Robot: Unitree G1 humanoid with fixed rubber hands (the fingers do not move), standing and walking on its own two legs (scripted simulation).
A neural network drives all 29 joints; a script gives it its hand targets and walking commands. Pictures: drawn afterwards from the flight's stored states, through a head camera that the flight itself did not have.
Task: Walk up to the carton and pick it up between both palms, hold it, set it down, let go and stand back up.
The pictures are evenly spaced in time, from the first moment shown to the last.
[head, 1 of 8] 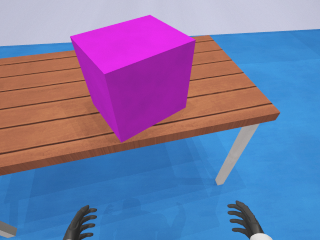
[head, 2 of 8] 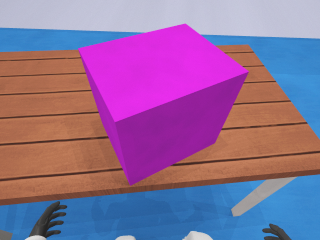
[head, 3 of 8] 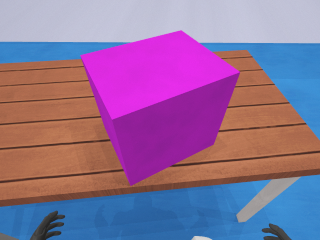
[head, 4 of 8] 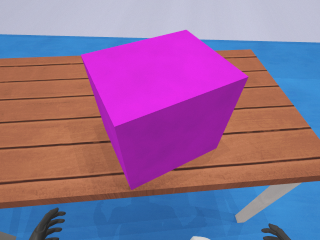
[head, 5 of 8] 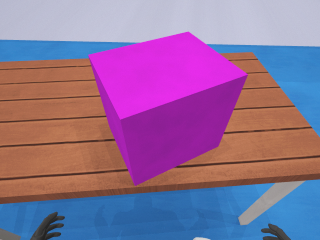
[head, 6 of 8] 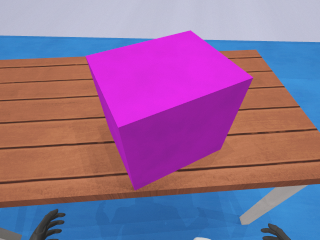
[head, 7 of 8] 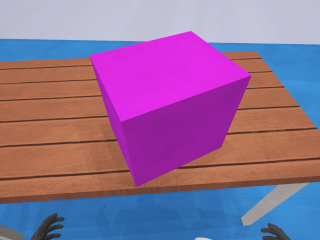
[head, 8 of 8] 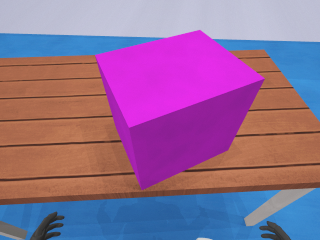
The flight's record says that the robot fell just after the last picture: no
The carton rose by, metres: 0.00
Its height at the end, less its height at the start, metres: +0.00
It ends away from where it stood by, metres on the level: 0.00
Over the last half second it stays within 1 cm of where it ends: yes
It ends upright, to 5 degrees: yes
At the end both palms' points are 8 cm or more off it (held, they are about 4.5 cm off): yes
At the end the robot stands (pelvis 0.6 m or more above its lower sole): yes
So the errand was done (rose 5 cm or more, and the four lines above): no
